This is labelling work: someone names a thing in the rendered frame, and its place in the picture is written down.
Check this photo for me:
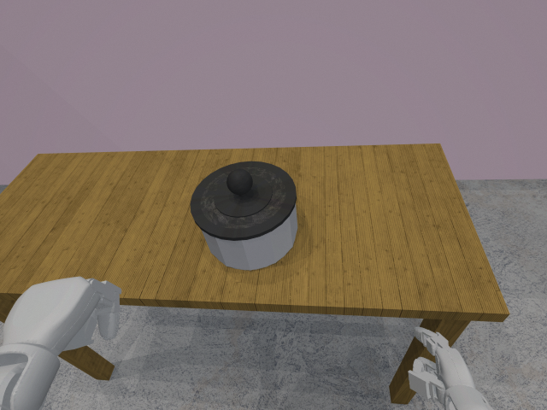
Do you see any robot left hand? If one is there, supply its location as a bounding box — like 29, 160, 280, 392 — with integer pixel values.
3, 277, 121, 356

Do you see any pot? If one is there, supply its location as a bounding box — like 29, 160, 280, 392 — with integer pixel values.
202, 204, 297, 271

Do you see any lid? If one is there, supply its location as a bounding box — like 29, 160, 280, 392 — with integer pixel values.
190, 161, 297, 241

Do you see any robot right hand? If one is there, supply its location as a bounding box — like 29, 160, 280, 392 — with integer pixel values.
408, 326, 476, 406

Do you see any table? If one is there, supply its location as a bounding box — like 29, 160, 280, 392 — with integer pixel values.
0, 143, 510, 405

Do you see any robot right forearm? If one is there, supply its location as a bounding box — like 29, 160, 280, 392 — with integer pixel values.
444, 385, 494, 410

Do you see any robot left forearm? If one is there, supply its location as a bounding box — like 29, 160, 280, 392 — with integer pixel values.
0, 343, 60, 410

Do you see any knob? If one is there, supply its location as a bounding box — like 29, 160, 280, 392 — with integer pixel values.
226, 169, 253, 195

